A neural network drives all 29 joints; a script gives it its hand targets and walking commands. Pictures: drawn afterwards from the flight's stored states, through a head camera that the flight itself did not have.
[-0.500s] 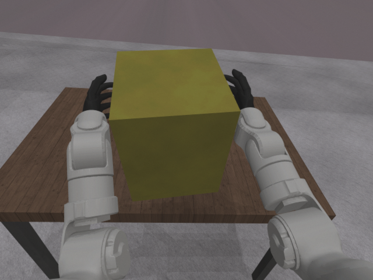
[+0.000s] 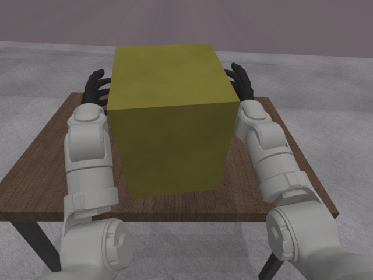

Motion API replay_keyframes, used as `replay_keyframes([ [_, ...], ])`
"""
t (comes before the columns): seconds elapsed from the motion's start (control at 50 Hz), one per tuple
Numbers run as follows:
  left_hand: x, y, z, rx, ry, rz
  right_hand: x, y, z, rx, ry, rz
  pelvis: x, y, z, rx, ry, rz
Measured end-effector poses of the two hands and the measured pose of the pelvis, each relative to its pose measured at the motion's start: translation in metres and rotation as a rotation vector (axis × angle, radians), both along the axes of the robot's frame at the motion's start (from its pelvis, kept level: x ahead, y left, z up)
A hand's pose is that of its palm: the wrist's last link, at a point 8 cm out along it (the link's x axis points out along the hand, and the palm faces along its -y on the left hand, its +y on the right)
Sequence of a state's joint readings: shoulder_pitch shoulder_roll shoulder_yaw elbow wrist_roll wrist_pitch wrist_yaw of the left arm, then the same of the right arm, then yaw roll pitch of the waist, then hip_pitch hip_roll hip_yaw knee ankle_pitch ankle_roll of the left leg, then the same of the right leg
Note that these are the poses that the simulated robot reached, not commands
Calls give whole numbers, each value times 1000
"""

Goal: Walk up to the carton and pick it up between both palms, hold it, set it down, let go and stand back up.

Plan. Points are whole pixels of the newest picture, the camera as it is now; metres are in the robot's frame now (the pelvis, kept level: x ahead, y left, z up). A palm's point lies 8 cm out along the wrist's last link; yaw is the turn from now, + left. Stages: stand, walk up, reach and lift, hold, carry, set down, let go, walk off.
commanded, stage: hold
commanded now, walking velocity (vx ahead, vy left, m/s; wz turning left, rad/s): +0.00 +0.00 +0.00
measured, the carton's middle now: (170, 122) +0.40 +0.01 +0.19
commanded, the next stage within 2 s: none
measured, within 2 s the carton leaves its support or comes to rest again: neither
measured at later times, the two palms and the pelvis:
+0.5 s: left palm (89, 113) +0.37 +0.17 +0.24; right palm (239, 102) +0.37 -0.12 +0.25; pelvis +0.01 +0.00 +0.00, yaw +1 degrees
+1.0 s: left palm (91, 114) +0.36 +0.16 +0.24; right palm (241, 101) +0.37 -0.13 +0.25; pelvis +0.01 +0.00 +0.00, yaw +1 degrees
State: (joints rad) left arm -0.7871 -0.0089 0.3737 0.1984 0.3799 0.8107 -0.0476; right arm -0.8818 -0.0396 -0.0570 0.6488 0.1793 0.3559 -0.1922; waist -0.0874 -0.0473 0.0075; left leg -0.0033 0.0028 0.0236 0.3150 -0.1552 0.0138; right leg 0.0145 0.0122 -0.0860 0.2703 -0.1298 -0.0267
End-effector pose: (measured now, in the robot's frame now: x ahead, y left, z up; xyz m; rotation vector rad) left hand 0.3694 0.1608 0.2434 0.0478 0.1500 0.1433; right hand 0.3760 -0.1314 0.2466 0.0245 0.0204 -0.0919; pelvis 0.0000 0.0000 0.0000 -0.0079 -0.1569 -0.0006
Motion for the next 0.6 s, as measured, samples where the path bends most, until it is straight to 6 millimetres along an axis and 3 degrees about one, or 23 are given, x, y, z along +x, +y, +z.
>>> replay_keyframes([
  [0.28, -2, 8, -9, -28, -9, -10, -1, 8, 4, -12, -8, 3, 11, -6, -1, -4, -21, 24],
  [0.6, -2, 6, -6, 3, 2, -10, -1, 6, 1, 10, 0, -2, 7, 3, 0, -4, -12, 8],
])
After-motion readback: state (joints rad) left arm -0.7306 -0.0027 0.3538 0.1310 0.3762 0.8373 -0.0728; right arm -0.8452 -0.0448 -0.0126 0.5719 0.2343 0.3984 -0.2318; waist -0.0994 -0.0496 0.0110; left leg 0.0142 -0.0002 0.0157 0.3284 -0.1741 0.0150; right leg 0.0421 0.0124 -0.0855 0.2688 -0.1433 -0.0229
